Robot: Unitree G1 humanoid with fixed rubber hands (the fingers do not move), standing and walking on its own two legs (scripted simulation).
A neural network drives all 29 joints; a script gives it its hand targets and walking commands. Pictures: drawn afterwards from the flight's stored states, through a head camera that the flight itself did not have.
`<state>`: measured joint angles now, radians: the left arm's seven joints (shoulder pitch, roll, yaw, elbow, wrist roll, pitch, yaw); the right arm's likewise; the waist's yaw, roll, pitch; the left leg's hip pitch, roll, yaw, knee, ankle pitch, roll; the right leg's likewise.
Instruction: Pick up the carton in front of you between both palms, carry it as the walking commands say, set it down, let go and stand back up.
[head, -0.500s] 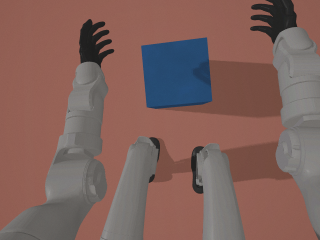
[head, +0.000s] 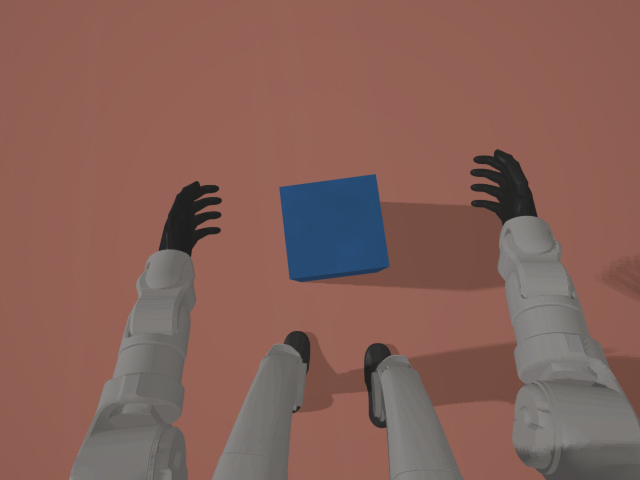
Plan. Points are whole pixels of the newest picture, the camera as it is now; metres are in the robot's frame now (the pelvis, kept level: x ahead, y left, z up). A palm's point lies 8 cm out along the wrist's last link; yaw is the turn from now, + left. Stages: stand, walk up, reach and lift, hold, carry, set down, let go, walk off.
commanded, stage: let go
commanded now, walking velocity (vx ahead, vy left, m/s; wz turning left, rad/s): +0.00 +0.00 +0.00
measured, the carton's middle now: (333, 234) +0.44 +0.03 -0.57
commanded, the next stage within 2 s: stand in 1.04 s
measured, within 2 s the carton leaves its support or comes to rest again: neither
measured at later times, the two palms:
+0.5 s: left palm (84, 359) +0.23 +0.25 +0.01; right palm (588, 338) +0.27 -0.21 +0.00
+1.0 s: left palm (76, 374) +0.21 +0.24 +0.02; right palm (618, 410) +0.22 -0.22 +0.01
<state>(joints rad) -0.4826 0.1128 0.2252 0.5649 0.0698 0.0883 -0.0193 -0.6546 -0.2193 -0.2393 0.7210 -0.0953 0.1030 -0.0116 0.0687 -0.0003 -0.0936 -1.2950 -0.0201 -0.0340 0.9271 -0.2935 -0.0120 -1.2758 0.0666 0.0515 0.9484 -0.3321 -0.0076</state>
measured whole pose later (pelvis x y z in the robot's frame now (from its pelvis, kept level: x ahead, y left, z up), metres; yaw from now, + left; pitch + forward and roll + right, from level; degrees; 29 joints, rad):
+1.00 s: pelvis +0.05 +0.00 +0.08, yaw +2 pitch -5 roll +0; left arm 0.20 0.22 0.03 0.38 0.03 0.23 -0.03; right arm 0.23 -0.21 -0.04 0.45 0.00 0.12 0.04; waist 0.00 0.00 0.10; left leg -0.11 -0.03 -0.06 0.48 -0.27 0.00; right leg -0.07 0.03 0.03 0.48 -0.31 -0.02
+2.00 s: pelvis +0.10 +0.02 +0.07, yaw +8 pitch +2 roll -1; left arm 0.39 0.26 0.00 0.90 0.02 0.01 0.05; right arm 0.36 -0.22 0.01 0.85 -0.01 -0.01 -0.04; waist 0.01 -0.02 -0.04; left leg -0.27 -0.08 -0.12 0.62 -0.38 0.03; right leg -0.15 -0.03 -0.09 0.54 -0.42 0.02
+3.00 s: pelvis +0.06 +0.00 +0.08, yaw +9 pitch -1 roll +0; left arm 0.40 0.15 -0.03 1.16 0.02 0.00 0.05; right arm 0.35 -0.12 0.04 1.14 0.00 0.01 -0.05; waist 0.01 -0.01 0.01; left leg -0.23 -0.05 -0.14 0.51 -0.27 -0.01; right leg -0.12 -0.01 -0.11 0.47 -0.33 -0.02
